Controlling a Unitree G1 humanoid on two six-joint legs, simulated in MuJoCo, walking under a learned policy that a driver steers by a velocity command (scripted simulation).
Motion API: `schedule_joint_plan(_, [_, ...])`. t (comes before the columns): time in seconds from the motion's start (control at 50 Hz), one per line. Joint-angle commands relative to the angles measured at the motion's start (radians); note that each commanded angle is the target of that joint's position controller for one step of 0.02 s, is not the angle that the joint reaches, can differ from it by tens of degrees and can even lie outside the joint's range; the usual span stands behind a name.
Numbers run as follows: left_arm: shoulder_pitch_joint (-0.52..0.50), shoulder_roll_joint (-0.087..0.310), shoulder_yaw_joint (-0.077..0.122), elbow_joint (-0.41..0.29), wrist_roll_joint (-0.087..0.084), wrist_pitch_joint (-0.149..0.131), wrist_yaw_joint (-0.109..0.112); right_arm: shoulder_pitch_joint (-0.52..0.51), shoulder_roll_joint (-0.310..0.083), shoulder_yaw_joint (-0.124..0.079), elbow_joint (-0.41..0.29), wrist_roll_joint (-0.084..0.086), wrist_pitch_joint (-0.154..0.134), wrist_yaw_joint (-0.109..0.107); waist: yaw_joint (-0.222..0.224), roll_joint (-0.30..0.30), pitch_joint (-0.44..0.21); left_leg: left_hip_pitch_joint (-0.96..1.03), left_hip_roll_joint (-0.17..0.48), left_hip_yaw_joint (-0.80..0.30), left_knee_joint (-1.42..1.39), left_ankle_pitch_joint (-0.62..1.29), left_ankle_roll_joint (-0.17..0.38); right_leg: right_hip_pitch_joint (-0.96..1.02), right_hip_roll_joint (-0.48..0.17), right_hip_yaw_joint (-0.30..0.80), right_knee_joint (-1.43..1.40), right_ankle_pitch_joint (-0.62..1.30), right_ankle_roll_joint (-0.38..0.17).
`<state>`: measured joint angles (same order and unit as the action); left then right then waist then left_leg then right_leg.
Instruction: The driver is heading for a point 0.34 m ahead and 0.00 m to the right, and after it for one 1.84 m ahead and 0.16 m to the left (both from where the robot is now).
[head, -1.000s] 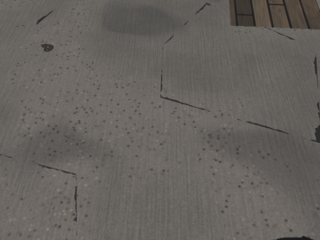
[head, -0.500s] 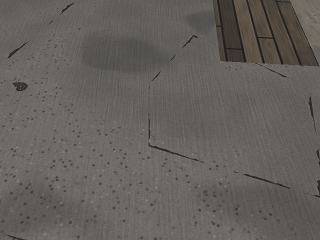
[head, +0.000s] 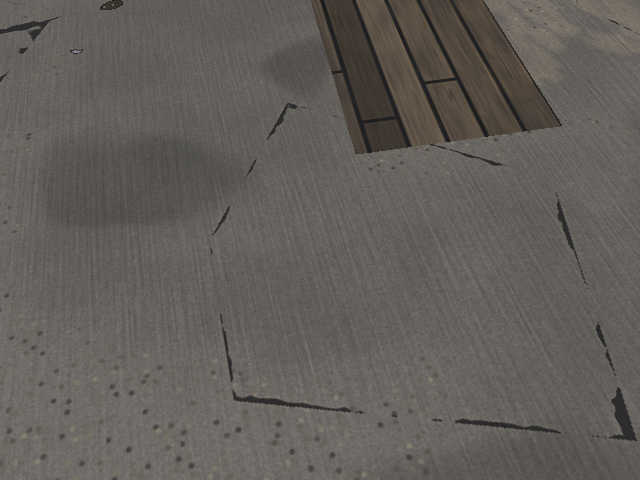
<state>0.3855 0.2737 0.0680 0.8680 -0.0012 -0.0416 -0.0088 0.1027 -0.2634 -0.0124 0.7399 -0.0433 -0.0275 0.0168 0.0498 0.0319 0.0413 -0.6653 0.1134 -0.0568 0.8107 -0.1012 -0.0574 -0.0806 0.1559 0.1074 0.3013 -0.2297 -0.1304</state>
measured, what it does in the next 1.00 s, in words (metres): walks ahead: left foot, then right foot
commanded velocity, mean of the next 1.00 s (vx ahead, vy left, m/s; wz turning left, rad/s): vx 0.50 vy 0.00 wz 0.07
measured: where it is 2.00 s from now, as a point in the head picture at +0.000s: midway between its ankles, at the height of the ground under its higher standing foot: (289, 238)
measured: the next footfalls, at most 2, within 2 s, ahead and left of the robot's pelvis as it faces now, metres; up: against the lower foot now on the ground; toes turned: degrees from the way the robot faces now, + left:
left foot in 0.18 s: +0.28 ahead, +0.13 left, +0.00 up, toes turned -8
right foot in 0.64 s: +0.46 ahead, -0.11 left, +0.00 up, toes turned -4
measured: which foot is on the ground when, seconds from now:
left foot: up 0.00-0.16, down 0.18-0.64, up 0.66-1.00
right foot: down 0.00-0.18, up 0.20-0.62, down 0.64-1.00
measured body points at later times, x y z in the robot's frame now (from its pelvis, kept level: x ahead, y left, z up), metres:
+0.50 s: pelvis +0.27 +0.03 +0.00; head +0.29 +0.04 +0.45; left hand +0.49 +0.24 -0.10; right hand +0.20 -0.23 -0.12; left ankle +0.24 +0.14 -0.74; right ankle +0.34 -0.12 -0.70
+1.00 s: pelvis +0.50 -0.01 +0.00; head +0.53 -0.01 +0.45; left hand +0.46 +0.26 -0.13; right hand +0.71 -0.23 -0.11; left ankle +0.62 +0.14 -0.69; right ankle +0.42 -0.11 -0.74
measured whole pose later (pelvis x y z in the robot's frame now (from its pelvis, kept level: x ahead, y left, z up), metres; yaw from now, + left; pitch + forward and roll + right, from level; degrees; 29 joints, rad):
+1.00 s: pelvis +0.50 -0.01 +0.00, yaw +8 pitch +1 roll -1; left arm 0.41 0.24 0.04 0.88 0.02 -0.09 0.01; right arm 0.11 -0.27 -0.06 0.75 -0.04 0.01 0.07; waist 0.05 0.04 0.03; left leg -0.65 0.07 0.03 0.81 -0.07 0.04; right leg 0.02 0.00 -0.22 0.24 -0.29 -0.02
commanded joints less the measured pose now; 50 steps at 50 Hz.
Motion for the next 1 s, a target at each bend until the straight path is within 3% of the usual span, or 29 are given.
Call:
schedule_joint_plan(0.02, [0.078, 0.159, 0.039, -0.039, 0.005, -0.007, 0.009, -0.128, -0.068, -0.009, -0.098, 0.008, -0.016, 0.003, 0.037, -0.096, -0.013, 0.015, -0.065, 0.059, -0.102, 0.077, -0.001, 0.016, -0.233, 0.194, -0.035, 0.444, -0.093])
schedule_joint_plan(0.06, [0.090, 0.166, 0.041, -0.042, 0.013, -0.004, 0.014, -0.169, -0.076, -0.006, -0.119, 0.012, -0.024, 0.003, 0.049, -0.101, -0.012, 0.026, -0.084, 0.053, -0.162, 0.062, 0.012, 0.059, -0.252, 0.227, 0.001, 0.481, -0.090])
schedule_joint_plan(0.1, [0.061, 0.181, 0.045, -0.057, 0.019, -0.005, 0.022, -0.141, -0.099, -0.011, -0.121, 0.015, -0.033, 0.002, 0.020, -0.110, -0.016, 0.114, -0.098, 0.030, -0.235, 0.022, 0.034, 0.064, -0.272, 0.266, 0.041, 0.497, -0.067])
schedule_joint_plan(0.14, [-0.007, 0.200, 0.048, -0.078, 0.021, -0.011, 0.020, 0.016, -0.140, -0.028, -0.076, 0.018, -0.043, -0.010, -0.059, -0.113, -0.068, 0.358, -0.141, 0.038, -0.298, -0.055, 0.068, 0.000, -0.252, 0.272, 0.159, 0.606, -0.026])
schedule_joint_plan(0.16, [-0.023, 0.192, 0.044, -0.080, 0.012, -0.019, 0.011, 0.148, -0.169, -0.041, -0.042, 0.012, -0.056, -0.022, -0.131, -0.060, -0.137, 0.552, -0.115, 0.022, -0.363, -0.034, 0.096, -0.056, -0.192, 0.226, 0.336, 0.593, -0.001])
schedule_joint_plan(0.18, [-0.013, 0.120, 0.023, -0.107, 0.000, -0.029, 0.002, 0.306, -0.240, -0.059, -0.036, -0.010, -0.063, -0.041, -0.184, 0.048, -0.286, 0.783, 0.105, -0.194, -0.399, -0.248, 0.146, -0.171, -0.130, 0.148, 0.605, 0.345, 0.023])
schedule_joint_plan(0.2, [0.115, 0.039, 0.006, -0.136, -0.024, -0.025, 0.003, 0.291, -0.321, -0.079, -0.044, -0.021, -0.047, -0.045, -0.103, 0.281, -0.377, 0.980, 0.354, -0.653, -0.508, -0.318, 0.266, -0.472, 0.024, 0.029, 0.853, -0.341, 0.055])
schedule_joint_plan(0.22, [0.093, 0.131, 0.013, -0.104, 0.015, -0.007, 0.013, 0.235, -0.242, -0.074, -0.048, -0.004, -0.033, -0.040, -0.087, 0.136, -0.279, 0.873, 0.329, -0.708, -0.533, -0.470, 0.277, -0.572, -0.078, 0.020, 0.948, -0.291, 0.045])
schedule_joint_plan(0.24, [0.021, 0.141, 0.017, -0.098, 0.029, -0.005, 0.004, 0.185, -0.152, -0.052, -0.052, 0.006, -0.034, -0.034, -0.088, 0.027, -0.144, 0.727, 0.266, -0.552, -0.556, -0.440, 0.259, -0.556, -0.112, 0.019, 0.933, -0.183, 0.047])
schedule_joint_plan(0.26, [-0.016, 0.113, 0.011, -0.102, 0.032, -0.006, -0.005, 0.159, -0.107, -0.040, -0.038, 0.006, -0.038, -0.025, -0.075, -0.002, -0.076, 0.630, 0.205, -0.416, -0.575, -0.300, 0.243, -0.527, -0.134, 0.014, 0.885, -0.124, 0.053])
schedule_joint_plan(0.28, [-0.030, 0.095, 0.007, -0.104, 0.038, -0.003, -0.014, 0.167, -0.094, -0.035, -0.020, 0.007, -0.045, -0.023, -0.066, 0.041, -0.049, 0.578, 0.157, -0.319, -0.587, -0.180, 0.228, -0.501, -0.149, 0.012, 0.845, -0.109, 0.060])
schedule_joint_plan(0.32, [-0.022, 0.077, -0.001, -0.103, 0.046, 0.009, -0.025, 0.196, -0.096, -0.036, 0.017, 0.018, -0.062, -0.014, -0.042, 0.090, -0.042, 0.530, 0.106, -0.224, -0.596, 0.015, 0.233, -0.456, -0.146, -0.003, 0.801, -0.106, 0.075])
schedule_joint_plan(0.38, [-0.086, 0.068, -0.012, -0.127, 0.057, 0.013, -0.031, 0.225, -0.110, -0.042, 0.048, 0.038, -0.074, -0.002, -0.027, 0.080, -0.044, 0.540, 0.088, -0.176, -0.615, 0.150, 0.272, -0.493, -0.181, -0.073, 0.705, -0.067, 0.105])
schedule_joint_plan(0.48, [-0.308, 0.027, -0.049, -0.195, 0.038, -0.001, -0.036, 0.290, -0.138, -0.059, 0.089, 0.035, -0.056, -0.002, -0.077, 0.075, 0.003, 0.466, 0.039, -0.126, -0.639, 0.118, 0.263, -0.419, -0.187, -0.132, 0.391, 0.072, 0.151])
schedule_joint_plan(0.56, [-0.350, 0.055, -0.045, -0.214, 0.028, -0.016, -0.018, 0.334, -0.164, -0.072, 0.109, 0.033, -0.047, 0.000, -0.084, 0.067, -0.018, 0.492, 0.067, -0.180, -0.564, 0.161, 0.243, -0.314, -0.162, -0.132, 0.287, 0.079, 0.140])
schedule_joint_plan(0.6, [-0.264, 0.069, -0.037, -0.191, 0.031, -0.028, -0.005, 0.313, -0.173, -0.077, 0.107, 0.037, -0.042, -0.004, -0.031, 0.044, -0.037, 0.463, 0.050, -0.194, -0.470, 0.143, 0.215, -0.161, -0.147, -0.129, 0.177, 0.082, 0.123])
schedule_joint_plan(0.62, [-0.167, 0.106, -0.022, -0.159, 0.042, -0.040, 0.008, 0.317, -0.152, -0.073, 0.105, 0.040, -0.044, -0.004, 0.005, -0.004, -0.090, 0.413, -0.003, -0.164, -0.335, 0.152, 0.191, 0.000, -0.170, -0.096, 0.136, 0.064, 0.100])
schedule_joint_plan(0.64, [-0.015, 0.182, -0.001, -0.148, 0.066, -0.051, 0.023, 0.288, -0.098, -0.059, 0.069, 0.048, -0.051, -0.003, 0.079, -0.129, -0.206, 0.303, -0.078, -0.091, -0.068, -0.003, 0.160, 0.188, -0.384, 0.121, 0.071, -0.109, 0.050])
schedule_joint_plan(0.66, [0.023, 0.279, 0.023, -0.147, 0.066, -0.036, 0.030, 0.356, -0.018, -0.043, 0.031, 0.066, -0.047, -0.009, 0.052, -0.322, -0.262, 0.047, -0.203, 0.032, 0.178, -0.428, 0.134, 0.323, -0.606, 0.466, -0.051, -0.271, -0.032])
schedule_joint_plan(0.68, [-0.009, 0.212, 0.016, -0.145, 0.046, -0.022, 0.029, 0.358, -0.108, -0.063, 0.053, 0.037, -0.026, -0.016, 0.030, -0.215, -0.198, -0.018, -0.144, 0.002, 0.305, -0.430, 0.146, 0.226, -0.605, 0.535, -0.070, -0.373, -0.071])
schedule_joint_plan(0.7, [-0.073, 0.125, -0.006, -0.156, 0.038, -0.024, 0.023, 0.316, -0.112, -0.070, 0.062, 0.028, -0.018, -0.008, 0.002, -0.127, -0.092, -0.026, -0.103, -0.022, 0.329, -0.343, 0.149, 0.137, -0.546, 0.408, -0.080, -0.336, -0.056])
schedule_joint_plan(0.72, [-0.112, 0.082, -0.016, -0.154, 0.034, -0.031, 0.019, 0.291, -0.087, -0.067, 0.063, 0.028, -0.014, 0.000, -0.017, -0.117, -0.037, -0.008, -0.076, -0.016, 0.311, -0.280, 0.139, 0.064, -0.496, 0.276, -0.102, -0.183, -0.038])
schedule_joint_plan(0.76, [-0.125, 0.044, -0.026, -0.141, 0.030, -0.046, 0.022, 0.275, -0.073, -0.071, 0.070, 0.012, 0.005, 0.014, -0.044, -0.139, -0.007, 0.033, -0.052, -0.001, 0.293, -0.216, 0.119, 0.003, -0.417, 0.096, -0.127, 0.032, 0.008])
schedule_joint_plan(0.78, [-0.111, 0.057, -0.022, -0.131, 0.028, -0.055, 0.022, 0.276, -0.060, -0.069, 0.062, 0.010, 0.013, 0.020, -0.054, -0.163, -0.024, 0.042, -0.055, 0.009, 0.301, -0.193, 0.110, 0.001, -0.424, 0.058, -0.122, 0.130, -0.002])
schedule_joint_plan(0.82, [-0.081, 0.062, -0.015, -0.110, 0.019, -0.068, 0.019, 0.218, -0.050, -0.068, 0.040, 0.009, 0.023, 0.029, -0.056, -0.133, -0.022, -0.002, -0.047, 0.014, 0.304, -0.146, 0.097, 0.020, -0.424, -0.014, -0.128, 0.269, -0.014])
schedule_joint_plan(0.92, [-0.036, 0.065, -0.007, -0.068, 0.022, -0.065, 0.019, 0.039, -0.026, -0.053, -0.026, 0.008, 0.027, 0.053, -0.036, -0.119, 0.016, -0.058, -0.037, 0.053, 0.128, 0.011, 0.077, 0.034, -0.402, -0.172, -0.144, 0.349, -0.014])
schedule_joint_plan(1.0, [-0.006, 0.104, 0.005, -0.042, 0.022, -0.061, 0.022, -0.088, -0.023, -0.038, -0.076, 0.007, 0.023, 0.070, -0.013, -0.117, 0.047, 0.043, -0.050, 0.128, -0.088, 0.059, 0.113, 0.037, -0.414, -0.256, -0.140, 0.375, 0.005])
